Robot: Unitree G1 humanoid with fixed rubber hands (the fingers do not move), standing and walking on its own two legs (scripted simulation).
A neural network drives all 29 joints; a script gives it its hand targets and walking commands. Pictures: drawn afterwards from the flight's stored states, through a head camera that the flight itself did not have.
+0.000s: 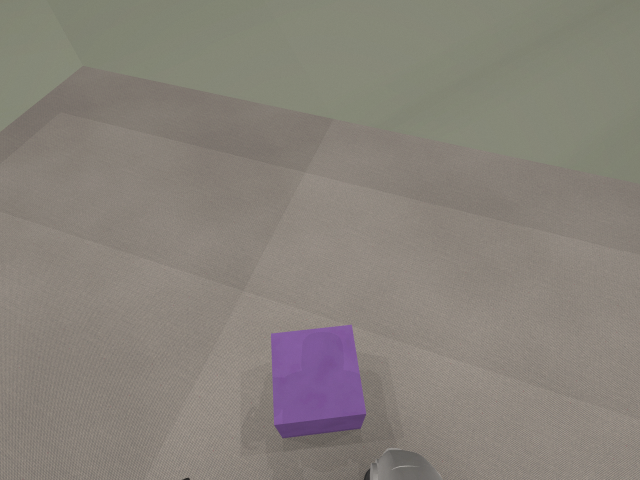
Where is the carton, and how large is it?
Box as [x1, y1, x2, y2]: [271, 325, 365, 437]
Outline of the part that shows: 351,325 271,334 274,425 282,437 360,428 365,415 365,409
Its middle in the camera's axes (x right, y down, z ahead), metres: -0.01 +0.41 +1.09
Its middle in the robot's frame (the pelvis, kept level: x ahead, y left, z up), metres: +0.39 +0.03 -0.66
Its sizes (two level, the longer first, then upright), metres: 0.231 0.225 0.211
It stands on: the floor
